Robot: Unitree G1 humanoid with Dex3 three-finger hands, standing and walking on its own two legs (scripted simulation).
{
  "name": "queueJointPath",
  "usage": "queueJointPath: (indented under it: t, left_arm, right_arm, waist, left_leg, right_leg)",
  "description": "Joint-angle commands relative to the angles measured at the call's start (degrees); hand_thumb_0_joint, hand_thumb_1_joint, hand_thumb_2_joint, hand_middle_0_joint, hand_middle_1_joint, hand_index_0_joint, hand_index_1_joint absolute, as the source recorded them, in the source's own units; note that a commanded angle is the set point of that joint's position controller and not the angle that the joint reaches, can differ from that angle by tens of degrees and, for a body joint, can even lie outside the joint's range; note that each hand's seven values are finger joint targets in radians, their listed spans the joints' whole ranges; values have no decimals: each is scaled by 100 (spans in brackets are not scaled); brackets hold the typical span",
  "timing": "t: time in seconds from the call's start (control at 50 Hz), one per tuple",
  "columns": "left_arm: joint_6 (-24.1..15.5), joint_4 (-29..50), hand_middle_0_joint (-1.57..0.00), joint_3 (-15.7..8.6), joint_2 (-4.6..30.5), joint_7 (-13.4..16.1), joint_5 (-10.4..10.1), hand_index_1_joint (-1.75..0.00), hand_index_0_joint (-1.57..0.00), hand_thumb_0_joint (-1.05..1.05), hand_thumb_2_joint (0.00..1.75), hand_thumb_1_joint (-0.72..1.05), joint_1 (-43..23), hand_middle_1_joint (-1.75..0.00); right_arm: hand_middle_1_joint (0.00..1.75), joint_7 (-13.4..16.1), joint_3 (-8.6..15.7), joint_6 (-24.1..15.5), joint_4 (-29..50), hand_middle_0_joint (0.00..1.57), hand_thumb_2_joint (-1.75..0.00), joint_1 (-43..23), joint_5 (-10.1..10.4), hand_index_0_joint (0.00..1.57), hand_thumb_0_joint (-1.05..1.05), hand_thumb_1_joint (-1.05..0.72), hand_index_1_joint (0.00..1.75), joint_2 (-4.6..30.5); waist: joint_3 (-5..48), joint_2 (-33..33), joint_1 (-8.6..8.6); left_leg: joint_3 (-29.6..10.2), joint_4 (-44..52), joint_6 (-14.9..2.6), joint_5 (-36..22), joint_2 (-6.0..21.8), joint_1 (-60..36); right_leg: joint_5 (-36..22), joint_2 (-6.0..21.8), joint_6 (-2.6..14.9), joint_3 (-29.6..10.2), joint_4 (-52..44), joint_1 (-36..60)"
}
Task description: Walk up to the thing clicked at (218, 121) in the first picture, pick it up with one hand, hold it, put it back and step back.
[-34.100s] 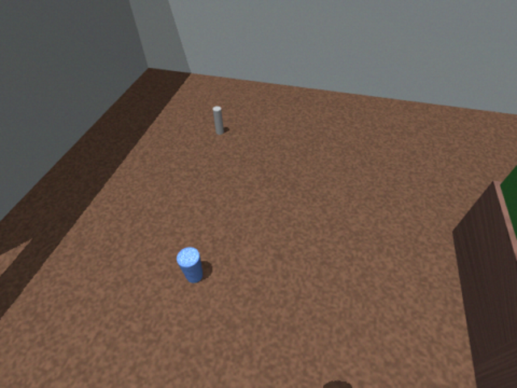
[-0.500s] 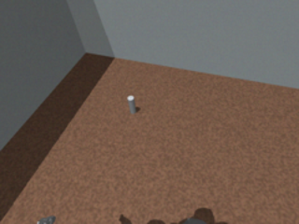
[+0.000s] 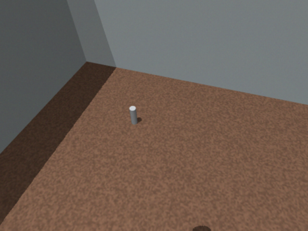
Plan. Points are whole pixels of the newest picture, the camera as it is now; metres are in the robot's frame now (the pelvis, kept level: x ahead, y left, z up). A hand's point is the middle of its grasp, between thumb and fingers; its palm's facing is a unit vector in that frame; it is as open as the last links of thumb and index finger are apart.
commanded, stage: step back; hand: left
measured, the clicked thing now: (133, 115) +1.03 +0.20 -0.68
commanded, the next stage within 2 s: stand in 0.40 s
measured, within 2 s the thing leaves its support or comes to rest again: neither
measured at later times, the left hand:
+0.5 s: hand out of the picture +0.15 +0.25 -0.13, palm faces -0.03 -0.93 -0.35, open 7.4 cm
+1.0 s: hand out of the picture +0.09 +0.23 -0.13, palm faces -0.04 -0.94 -0.35, open 7.4 cm
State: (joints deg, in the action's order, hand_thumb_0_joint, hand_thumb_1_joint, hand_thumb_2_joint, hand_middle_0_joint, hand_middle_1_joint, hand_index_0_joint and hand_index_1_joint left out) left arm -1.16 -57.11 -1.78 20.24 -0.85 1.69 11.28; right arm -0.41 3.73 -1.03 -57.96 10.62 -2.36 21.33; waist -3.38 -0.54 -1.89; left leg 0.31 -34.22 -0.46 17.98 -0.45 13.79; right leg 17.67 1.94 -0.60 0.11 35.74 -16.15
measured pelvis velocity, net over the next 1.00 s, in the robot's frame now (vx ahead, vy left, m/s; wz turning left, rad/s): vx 0.01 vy -0.02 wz -0.01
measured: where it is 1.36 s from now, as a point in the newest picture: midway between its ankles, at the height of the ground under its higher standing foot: outside the picture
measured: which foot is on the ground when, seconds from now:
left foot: down 0.00-1.00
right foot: down 0.00-1.00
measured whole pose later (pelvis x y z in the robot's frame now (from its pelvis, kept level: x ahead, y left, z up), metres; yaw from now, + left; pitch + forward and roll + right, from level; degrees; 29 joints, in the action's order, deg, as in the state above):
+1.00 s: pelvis +0.01 -0.02 +0.02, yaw -1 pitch -2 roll +0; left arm -1.0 -66.0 0.3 19.8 -0.2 0.5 5.7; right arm -0.6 1.0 -0.7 -66.2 5.6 -0.7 19.8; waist -2.8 0.5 0.1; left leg 0.4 -17.1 1.5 10.7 1.6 4.4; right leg 9.5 -0.4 0.4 -0.3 18.4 -6.9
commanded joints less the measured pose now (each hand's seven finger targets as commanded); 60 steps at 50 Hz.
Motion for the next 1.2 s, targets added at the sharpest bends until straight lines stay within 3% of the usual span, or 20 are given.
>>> queueJointPath:
  t: [0.0,0.02,0.06,0.08,0.1,0.16,0.32,0.36,0.38,0.48,0.6,0.74,0.86,0.88,0.9,0.94,1.0,1.18]
  left_arm:
    - [-113,355,-20,-259,1236,114,-109,-30,-20,0,90,90,-441,-30]
    - [-133,327,-20,-222,1159,112,-108,-30,-20,0,90,90,-459,-30]
    - [-198,195,-20,-228,1175,126,-139,-30,-20,0,90,90,-365,-30]
    - [-221,130,-20,-237,1254,147,-157,-30,-20,0,90,90,-260,-30]
    - [-222,153,-20,-253,1344,150,-146,-30,-20,0,90,90,-389,-30]
    - [-194,147,-20,-237,1344,188,-154,-30,-20,0,90,90,-447,-30]
    - [-133,102,-20,-188,1293,209,-116,-30,-20,0,90,90,-841,-30]
    - [-131,108,-20,-178,1276,199,-107,-30,-20,0,90,90,-880,-30]
    - [-95,-54,-20,-69,1070,175,-192,-30,-20,0,90,90,-883,-30]
    - [-103,-195,-20,-52,1133,174,-160,-30,-20,0,90,90,-964,-30]
    - [-115,-347,-20,-45,1181,153,-156,-30,-20,0,90,90,-1077,-30]
    - [-160,-451,-20,-48,1211,162,-128,-30,-20,0,90,90,-1043,-30]
    - [-126,-528,-20,-30,1171,148,-134,-30,-20,0,90,90,-904,-30]
    - [-123,-519,-20,-51,1227,148,-124,-30,-20,0,90,90,-963,-30]
    - [-117,-537,-20,-44,1176,145,-133,-30,-20,0,90,90,-906,-30]
    - [-120,-546,-20,-37,1200,141,-126,-30,-20,0,90,90,-895,-30]
    - [-147,-541,-20,-33,1213,147,-126,-30,-20,0,90,90,-849,-30]
    - [-117,-534,-20,-41,1253,134,-141,-30,-20,0,90,90,-821,-30]
  right_arm:
    - [30,63,244,-180,349,20,-90,-575,38,20,0,-90,30,1473]
    - [30,62,185,-184,311,20,-90,-614,32,20,0,-90,30,1338]
    - [30,81,117,-182,261,20,-90,-622,82,20,0,-90,30,1205]
    - [30,90,107,-166,258,20,-90,-647,120,20,0,-90,30,1152]
    - [30,110,104,-148,218,20,-90,-519,139,20,0,-90,30,1099]
    - [30,151,134,-119,141,20,-90,-511,167,20,0,-90,30,1103]
    - [30,133,119,-59,14,20,-90,-797,136,20,0,-90,30,1041]
    - [30,116,103,-67,1,20,-90,-885,130,20,0,-90,30,1048]
    - [30,95,27,-93,-42,20,-90,-920,212,20,0,-90,30,1042]
    - [30,82,11,-108,-189,20,-90,-949,216,20,0,-90,30,1046]
    - [30,60,-46,-109,-307,20,-90,-1043,211,20,0,-90,30,973]
    - [30,56,-66,-111,-412,20,-90,-967,208,20,0,-90,30,952]
    - [30,47,-93,-83,-477,20,-90,-917,186,20,0,-90,30,982]
    - [30,58,-85,-84,-470,20,-90,-828,180,20,0,-90,30,1006]
    - [30,56,-89,-86,-493,20,-90,-857,182,20,0,-90,30,1027]
    - [30,48,-90,-86,-484,20,-90,-808,183,20,0,-90,30,1004]
    - [30,44,-87,-82,-462,20,-90,-800,182,20,0,-90,30,1020]
    - [30,61,-146,-90,-478,20,-90,-638,179,20,0,-90,30,1014]
  waist:
    - [132,590,58]
    - [125,544,25]
    - [351,770,9]
    - [541,761,1]
    - [681,552,110]
    - [1000,289,119]
    - [699,28,169]
    - [660,103,153]
    - [617,100,163]
    - [760,56,203]
    - [553,125,204]
    - [644,18,247]
    - [408,80,193]
    - [473,55,254]
    - [416,121,195]
    - [450,4,230]
    - [539,-56,218]
    - [420,18,217]
  left_leg:
    - [-1905,1636,-869,30,1662,124]
    - [-1540,1463,-727,-687,1440,-95]
    - [-842,992,-347,-2421,1021,-228]
    - [-653,804,-236,-2558,863,-197]
    - [-460,737,-136,-2587,694,-214]
    - [-356,561,-124,-2988,672,-627]
    - [-386,915,-170,-2087,697,-398]
    - [-401,1064,-179,-2070,742,-450]
    - [-613,1369,-192,-2147,800,-597]
    - [-488,1506,-93,-2569,813,-1105]
    - [-451,1901,-28,-1647,761,-904]
    - [-424,1877,0,-1730,783,-1109]
    - [-447,2010,2,-993,752,-873]
    - [-444,2017,-21,-1008,782,-867]
    - [-462,2029,-19,-946,765,-835]
    - [-472,1992,-17,-1034,775,-909]
    - [-462,1896,-28,-1305,793,-972]
    - [-487,1974,-21,-1149,806,-843]
  right_leg:
    - [583,-48,160,-122,23,-83]
    - [307,-71,192,-131,-304,-83]
    - [-1220,83,233,-317,-751,506]
    - [-1808,191,257,-425,-782,810]
    - [-2320,315,331,-509,-697,1005]
    - [-2933,420,406,-531,-575,1042]
    - [-2341,419,368,-601,-761,979]
    - [-2258,380,323,-546,-817,962]
    - [-2262,422,237,-578,-1141,932]
    - [-2538,493,196,-532,-1436,1152]
    - [-1864,509,154,-591,-1815,1203]
    - [-2122,563,159,-603,-1936,1162]
    - [-1267,505,145,-626,-2117,929]
    - [-1329,513,164,-638,-2056,1006]
    - [-1275,501,149,-640,-2094,958]
    - [-1272,504,174,-641,-2099,888]
    - [-1657,542,180,-648,-2057,958]
    - [-1485,517,179,-650,-2047,941]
